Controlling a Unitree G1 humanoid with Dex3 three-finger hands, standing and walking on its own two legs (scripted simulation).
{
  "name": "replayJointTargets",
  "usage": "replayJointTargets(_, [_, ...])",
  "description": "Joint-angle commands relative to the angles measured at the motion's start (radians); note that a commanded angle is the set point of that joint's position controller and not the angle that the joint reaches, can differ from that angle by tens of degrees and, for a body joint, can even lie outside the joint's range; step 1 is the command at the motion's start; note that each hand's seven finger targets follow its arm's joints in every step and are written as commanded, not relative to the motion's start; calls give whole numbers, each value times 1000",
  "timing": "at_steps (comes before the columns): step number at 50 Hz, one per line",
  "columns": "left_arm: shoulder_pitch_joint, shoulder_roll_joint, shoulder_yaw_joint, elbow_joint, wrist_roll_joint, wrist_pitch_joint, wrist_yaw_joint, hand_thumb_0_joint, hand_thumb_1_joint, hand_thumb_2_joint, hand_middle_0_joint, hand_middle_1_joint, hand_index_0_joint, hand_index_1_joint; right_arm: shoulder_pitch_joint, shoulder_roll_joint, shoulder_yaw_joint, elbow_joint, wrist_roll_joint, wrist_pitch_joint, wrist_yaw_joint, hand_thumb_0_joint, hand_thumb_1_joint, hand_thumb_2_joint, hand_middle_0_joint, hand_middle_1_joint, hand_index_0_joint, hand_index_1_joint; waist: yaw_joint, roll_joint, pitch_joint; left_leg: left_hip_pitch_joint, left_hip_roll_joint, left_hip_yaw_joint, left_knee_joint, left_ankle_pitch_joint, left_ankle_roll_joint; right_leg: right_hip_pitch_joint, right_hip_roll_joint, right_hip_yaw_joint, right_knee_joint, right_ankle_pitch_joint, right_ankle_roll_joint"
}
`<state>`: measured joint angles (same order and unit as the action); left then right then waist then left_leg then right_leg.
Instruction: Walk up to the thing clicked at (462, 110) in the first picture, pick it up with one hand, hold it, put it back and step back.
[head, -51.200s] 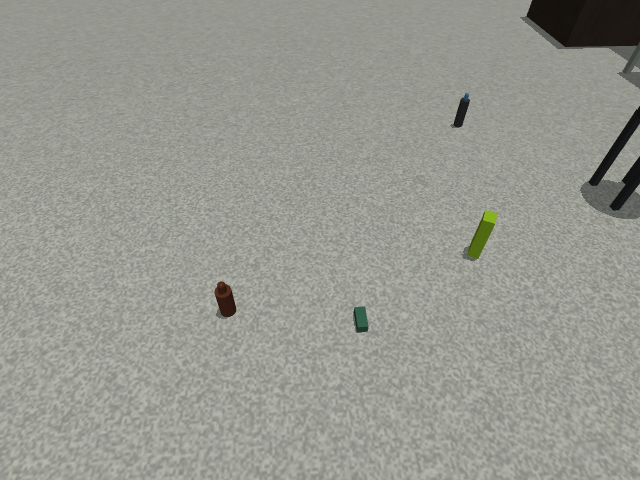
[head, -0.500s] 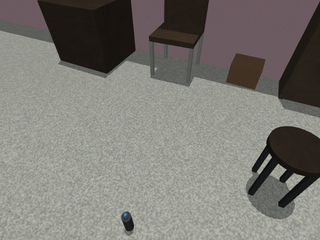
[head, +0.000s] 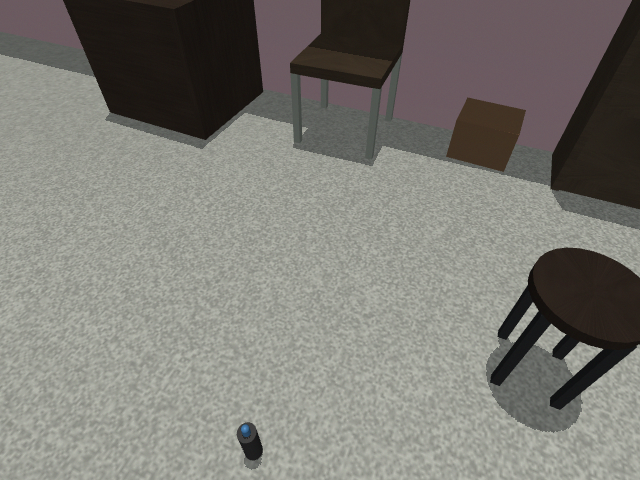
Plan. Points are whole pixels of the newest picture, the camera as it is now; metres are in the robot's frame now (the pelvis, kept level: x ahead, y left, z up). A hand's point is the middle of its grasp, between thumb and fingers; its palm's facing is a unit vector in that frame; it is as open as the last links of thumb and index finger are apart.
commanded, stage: stand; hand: left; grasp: from the side
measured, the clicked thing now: (249, 439) +0.39 +0.20 -0.68
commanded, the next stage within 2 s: step back in 0.76 s
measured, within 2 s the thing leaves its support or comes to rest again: neither
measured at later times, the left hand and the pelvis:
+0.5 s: hand out of the picture +0.09 +0.25 -0.16, palm faces -0.01 -0.94 -0.34, open 7.4 cm; pelvis +0.01 +0.00 +0.00, yaw +0 degrees
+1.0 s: hand out of the picture +0.08 +0.28 -0.17, palm faces -0.02 -0.93 -0.37, open 7.4 cm; pelvis -0.03 +0.02 -0.02, yaw +0 degrees
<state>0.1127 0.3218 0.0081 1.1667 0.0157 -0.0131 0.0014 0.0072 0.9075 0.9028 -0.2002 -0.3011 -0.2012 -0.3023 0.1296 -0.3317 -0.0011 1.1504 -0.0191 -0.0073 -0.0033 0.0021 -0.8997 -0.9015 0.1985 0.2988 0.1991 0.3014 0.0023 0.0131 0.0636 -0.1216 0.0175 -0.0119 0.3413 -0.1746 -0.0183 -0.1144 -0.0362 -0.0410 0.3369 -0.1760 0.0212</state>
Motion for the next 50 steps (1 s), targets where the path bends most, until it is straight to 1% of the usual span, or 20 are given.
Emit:
replayJointTargets(1, [-30, 215, 37, -46, 1, -17, 18, 0, 900, 900, -200, -300, -200, -301, -31, -200, -39, -56, 1, -19, -15, 0, -900, -900, 200, 300, 200, 300, 6, -12, -78, 4, 105, -87, -61, 129, 33, 27, -103, 88, -50, 107, -30])
replayJointTargets(3, [-32, 211, 35, -46, -2, -17, 18, 0, 900, 900, -200, -300, -200, -301, -28, -203, -37, -52, 2, -19, -16, 0, -900, -900, 200, 300, 200, 300, 5, -5, -83, 8, 105, -83, -58, 154, 31, 38, -103, 88, -50, 137, -29])
replayJointTargets(9, [-40, 214, 38, -50, 0, -13, 17, 0, 900, 900, -200, -300, -200, -301, -41, -205, -38, -56, 1, -18, -15, 0, -900, -900, 200, 300, 200, 300, 6, -8, -70, 2, 107, -80, -69, 127, 27, 30, -100, 84, -55, 106, -27])
replayJointTargets(11, [-36, 212, 37, -53, 0, -15, 17, 0, 900, 900, -200, -300, -200, -301, -42, -205, -38, -58, 2, -21, -15, 0, -900, -900, 200, 300, 200, 300, 5, -15, -86, 16, 110, -78, -59, 165, 32, 40, -104, 84, -52, 150, -29])
replayJointTargets(13, [-40, 215, 38, -53, -2, -17, 16, 0, 900, 900, -200, -300, -200, -300, -40, -205, -37, -57, 3, -21, -14, 0, -900, -900, 200, 300, 200, 300, 1, -17, -79, 14, 107, -77, -64, 160, 28, 35, -101, 84, -57, 140, -25])
replayJointTargets(17, [-43, 213, 39, -60, -3, -19, 18, 0, 900, 900, -200, -300, -200, -300, -51, -212, -39, -61, 4, -22, -16, 0, -900, -900, 200, 300, 200, 300, 4, -7, -119, 33, 116, -73, -46, 234, 34, 71, -111, 84, -39, 231, -28])
replayJointTargets(22, [-50, 215, 39, -59, -3, -15, 16, 0, 900, 900, -200, -300, -200, -300, -54, -207, -36, -59, 3, -18, -14, 0, -900, -900, 200, 300, 200, 300, 2, -14, -78, 12, 110, -76, -67, 156, 27, 44, -104, 82, -57, 143, -26])
replayJointTargets(31, [-46, 223, 41, -67, -1, -20, 17, 0, 900, 900, -200, -300, -200, -300, -56, -212, -37, -67, 5, -20, -14, 0, -900, -900, 200, 300, 200, 300, -1, -15, -106, 32, 112, -70, -51, 224, 32, 64, -111, 80, -48, 226, -29])
replayJointTargets(37, [-40, 216, 40, -67, -1, -17, 14, 0, 900, 900, -200, -300, -200, -300, -60, -218, -38, -68, 4, -18, -12, 0, -900, -900, 200, 300, 200, 300, 3, -9, -72, 17, 110, -74, -64, 134, 32, 37, -104, 80, -68, 134, -30])
replayJointTargets(38, [-51, 298, 87, -93, -23, -8, 18, 0, 900, 900, -200, -300, -200, -300, -87, -276, -63, -90, 17, 0, -3, 0, -900, -900, 200, 300, 200, 300, -6, -22, 31, -70, 88, -85, 41, 281, 58, -39, -96, 98, 22, 291, -42])
replayJointTargets(39, [-25, 290, 92, -106, -27, -6, 23, 0, 900, 900, -200, -300, -200, -300, -71, -256, -63, -105, 25, 5, -2, 0, -900, -900, 200, 300, 200, 300, -8, -21, -9, -58, 87, -68, 80, 327, 62, -24, -99, 85, 44, 330, -58])
replayJointTargets(41, [-27, 282, 95, -135, -26, -3, 24, 0, 900, 900, -200, -300, -200, -300, -52, -248, -66, -123, 31, 12, 1, 0, -900, -900, 200, 300, 200, 300, -14, -27, -57, -65, 72, -59, 125, 318, 67, -6, -107, 93, 68, 352, -80])
replayJointTargets(42, [-24, 284, 99, -148, -24, -1, 24, 0, 900, 900, -200, -300, -200, -300, -56, -245, -71, -133, 32, 17, 2, 0, -900, -900, 200, 300, 200, 300, -12, -38, -94, -50, 58, -53, 180, 305, 69, -15, -123, 104, 71, 361, -106])
replayJointTargets(44, [-49, 298, 106, -184, -18, 7, 23, 0, 900, 900, -200, -300, -200, -300, -37, -239, -78, -153, 29, 28, 5, 0, -900, -900, 200, 300, 200, 300, -20, -84, -128, -70, 6, -16, 282, 171, 58, -46, -191, 174, 46, 335, -158])
replayJointTargets(45, [-77, 314, 110, -206, -11, 11, 24, 0, 900, 900, -200, -300, -200, -300, -23, -235, -82, -158, 26, 37, 7, 0, -900, -900, 200, 300, 200, 300, -22, -139, -128, -77, -35, 2, 375, 4, 52, -88, -247, 225, 26, 325, -199])
replayJointTargets(46, [-106, 322, 114, -230, -2, 14, 26, 0, 900, 900, -200, -300, -200, -300, 3, -227, -86, -167, 22, 46, 9, 0, -900, -900, 200, 300, 200, 300, -31, -173, -131, -101, -57, 0, 452, -170, 53, -103, -300, 254, 28, 335, -246])
replayJointTargets(47, [-117, 326, 117, -250, 6, 14, 26, 0, 900, 900, -200, -300, -200, -300, 24, -226, -89, -175, 19, 54, 13, 0, -900, -900, 200, 300, 200, 300, -30, -202, -130, -125, -62, -22, 527, -306, 59, -123, -326, 265, 41, 341, -271])
replayJointTargets(48, [-148, 334, 119, -275, 12, 16, 27, 0, 900, 900, -200, -300, -200, -300, 73, -228, -91, -184, 18, 58, 16, 0, -900, -900, 200, 300, 200, 300, -53, -227, -134, -108, -38, -44, 533, -327, 69, -167, -341, 260, 55, 319, -272])
replayJointTargets(49, [-174, 325, 116, -291, 12, 20, 27, 0, 900, 900, -200, -300, -200, -300, 95, -233, -96, -183, 20, 56, 20, 0, -900, -900, 200, 300, 200, 300, -69, -225, -129, -83, -22, -58, 483, -296, 77, -201, -316, 225, 88, 286, -244])
replayJointTargets(50, [-185, 306, 110, -299, 8, 25, 25, 0, 900, 900, -200, -300, -200, -300, 103, -233, -100, -183, 23, 49, 20, 0, -900, -900, 200, 300, 200, 300, -70, -192, -134, -77, -21, -43, 408, -189, 78, -185, -263, 169, 159, 278, -209])
